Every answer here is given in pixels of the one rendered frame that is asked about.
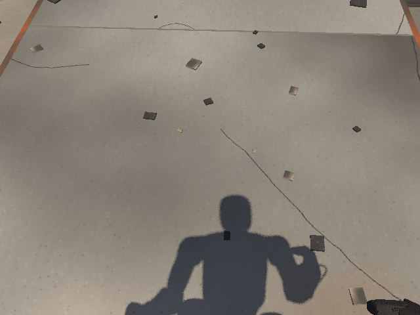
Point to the right robot hand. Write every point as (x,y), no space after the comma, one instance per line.
(393,307)

